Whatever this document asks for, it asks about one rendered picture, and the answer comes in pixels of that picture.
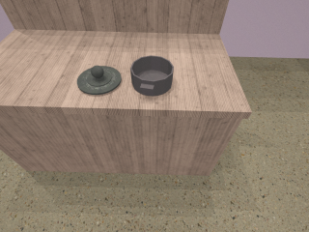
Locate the knob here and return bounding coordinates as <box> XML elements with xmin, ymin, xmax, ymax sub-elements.
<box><xmin>91</xmin><ymin>65</ymin><xmax>104</xmax><ymax>78</ymax></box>

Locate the lid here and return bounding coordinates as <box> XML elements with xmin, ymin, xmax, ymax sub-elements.
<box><xmin>76</xmin><ymin>66</ymin><xmax>122</xmax><ymax>95</ymax></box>

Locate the pot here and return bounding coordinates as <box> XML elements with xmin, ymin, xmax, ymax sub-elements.
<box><xmin>130</xmin><ymin>55</ymin><xmax>174</xmax><ymax>97</ymax></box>

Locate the table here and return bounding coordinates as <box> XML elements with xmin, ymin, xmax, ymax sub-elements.
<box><xmin>0</xmin><ymin>0</ymin><xmax>252</xmax><ymax>176</ymax></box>

